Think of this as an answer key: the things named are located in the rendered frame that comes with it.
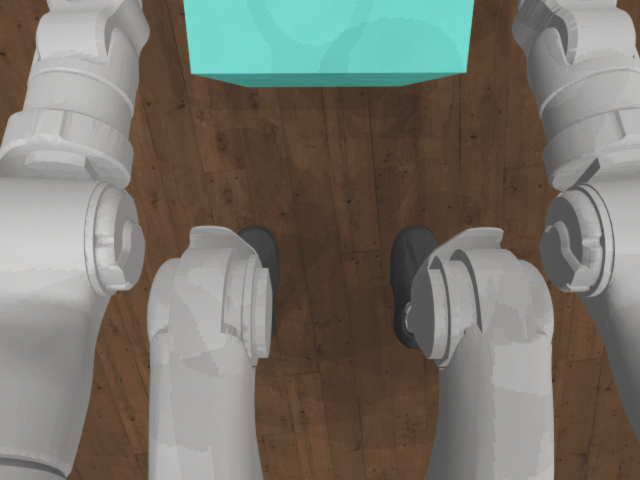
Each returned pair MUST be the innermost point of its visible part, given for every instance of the right robot forearm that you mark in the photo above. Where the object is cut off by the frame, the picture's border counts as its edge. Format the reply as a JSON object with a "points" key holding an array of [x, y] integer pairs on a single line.
{"points": [[584, 70]]}

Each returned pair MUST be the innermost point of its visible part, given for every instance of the robot left foot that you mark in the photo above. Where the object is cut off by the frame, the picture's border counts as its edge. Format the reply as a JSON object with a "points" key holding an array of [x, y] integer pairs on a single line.
{"points": [[265, 245]]}

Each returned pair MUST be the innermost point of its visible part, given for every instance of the robot right foot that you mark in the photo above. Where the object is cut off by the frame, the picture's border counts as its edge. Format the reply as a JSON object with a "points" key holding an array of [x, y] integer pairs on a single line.
{"points": [[410, 249]]}

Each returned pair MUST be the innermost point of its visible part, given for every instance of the robot foot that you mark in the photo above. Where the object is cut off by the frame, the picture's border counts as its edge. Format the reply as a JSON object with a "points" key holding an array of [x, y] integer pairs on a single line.
{"points": [[265, 245], [410, 249]]}

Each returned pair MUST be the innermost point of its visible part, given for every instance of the robot right upper arm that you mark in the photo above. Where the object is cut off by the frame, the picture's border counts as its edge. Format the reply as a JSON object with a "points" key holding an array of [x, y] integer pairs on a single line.
{"points": [[591, 246]]}

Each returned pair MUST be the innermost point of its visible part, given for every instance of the carton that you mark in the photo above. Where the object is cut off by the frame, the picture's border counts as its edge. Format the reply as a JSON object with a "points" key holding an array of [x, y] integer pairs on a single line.
{"points": [[328, 43]]}

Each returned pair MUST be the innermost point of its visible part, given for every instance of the left robot forearm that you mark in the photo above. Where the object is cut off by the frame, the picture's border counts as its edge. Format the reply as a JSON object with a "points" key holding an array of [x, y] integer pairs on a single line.
{"points": [[81, 92]]}

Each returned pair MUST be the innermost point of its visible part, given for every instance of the robot left upper arm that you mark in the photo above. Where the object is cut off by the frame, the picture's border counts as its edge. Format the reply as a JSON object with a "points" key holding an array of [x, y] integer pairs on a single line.
{"points": [[66, 246]]}

